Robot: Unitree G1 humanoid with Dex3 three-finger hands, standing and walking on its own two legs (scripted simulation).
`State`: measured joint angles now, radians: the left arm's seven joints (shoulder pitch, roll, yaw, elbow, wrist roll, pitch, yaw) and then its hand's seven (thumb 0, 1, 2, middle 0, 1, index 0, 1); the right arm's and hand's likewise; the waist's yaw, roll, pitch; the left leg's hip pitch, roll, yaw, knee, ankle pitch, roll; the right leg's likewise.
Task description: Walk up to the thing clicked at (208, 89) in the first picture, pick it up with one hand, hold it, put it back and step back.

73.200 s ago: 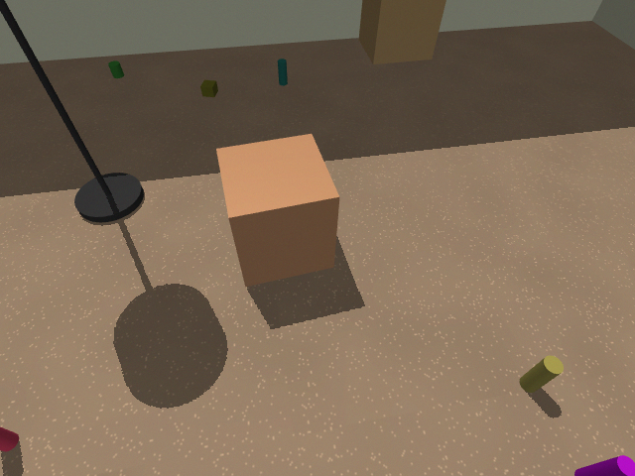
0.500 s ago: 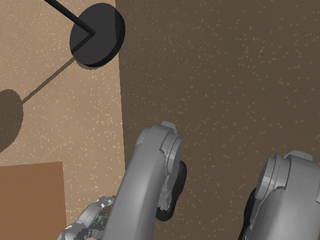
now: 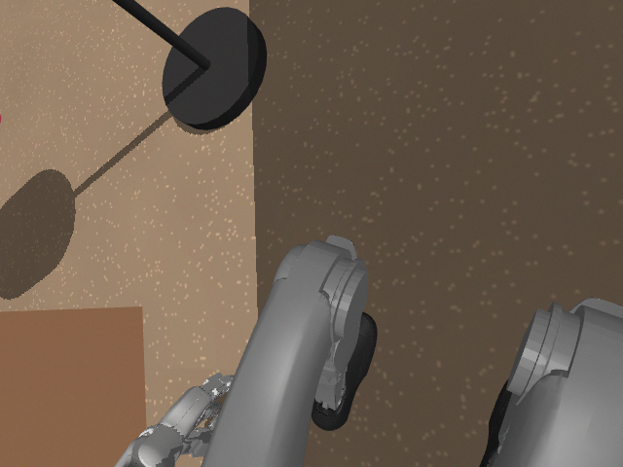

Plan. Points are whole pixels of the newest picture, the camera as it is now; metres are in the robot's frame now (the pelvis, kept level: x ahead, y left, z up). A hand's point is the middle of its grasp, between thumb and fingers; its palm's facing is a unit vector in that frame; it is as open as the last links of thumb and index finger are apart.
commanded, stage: rest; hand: right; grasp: from above
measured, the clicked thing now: out of the picture +0.43 -0.37 -0.26
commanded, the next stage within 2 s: open in 0.12 s
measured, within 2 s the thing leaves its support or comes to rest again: neither
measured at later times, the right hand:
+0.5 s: hand out of the picture +0.42 -0.36 -0.23, palm faces -0.49 +0.11 -0.87, open 10.1 cm
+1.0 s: hand out of the picture +0.42 -0.36 -0.22, palm faces -0.48 +0.11 -0.87, open 12.9 cm
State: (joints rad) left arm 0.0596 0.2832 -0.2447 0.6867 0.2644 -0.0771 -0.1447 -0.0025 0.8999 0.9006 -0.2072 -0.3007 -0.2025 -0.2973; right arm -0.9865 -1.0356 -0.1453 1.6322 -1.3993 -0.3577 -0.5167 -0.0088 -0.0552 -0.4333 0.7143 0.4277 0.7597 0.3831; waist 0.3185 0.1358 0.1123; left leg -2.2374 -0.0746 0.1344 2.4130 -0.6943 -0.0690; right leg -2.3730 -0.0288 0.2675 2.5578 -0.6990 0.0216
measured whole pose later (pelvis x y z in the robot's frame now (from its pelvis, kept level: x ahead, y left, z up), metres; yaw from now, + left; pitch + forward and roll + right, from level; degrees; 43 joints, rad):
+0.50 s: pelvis +0.00 +0.00 +0.00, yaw +1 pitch +27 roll +13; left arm 0.05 0.30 -0.28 0.68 0.27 -0.10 -0.15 0.00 0.90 0.90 -0.21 -0.30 -0.20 -0.30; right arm -0.99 -1.05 -0.11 1.64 -1.37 -0.36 -0.52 -0.01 -0.04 -0.54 0.62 0.54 0.64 0.52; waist 0.32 0.14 0.13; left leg -2.22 -0.08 0.14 2.41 -0.69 -0.07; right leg -2.36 -0.03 0.28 2.56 -0.70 0.02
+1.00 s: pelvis +0.00 +0.00 +0.00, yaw +1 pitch +27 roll +14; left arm 0.05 0.30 -0.29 0.66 0.26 -0.10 -0.16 0.00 0.89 0.90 -0.21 -0.30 -0.20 -0.30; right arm -0.99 -1.06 -0.11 1.63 -1.34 -0.35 -0.50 0.00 0.30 -0.84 0.24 0.84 0.25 0.83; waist 0.32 0.14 0.14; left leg -2.22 -0.08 0.15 2.40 -0.69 -0.07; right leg -2.36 -0.03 0.28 2.56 -0.70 0.02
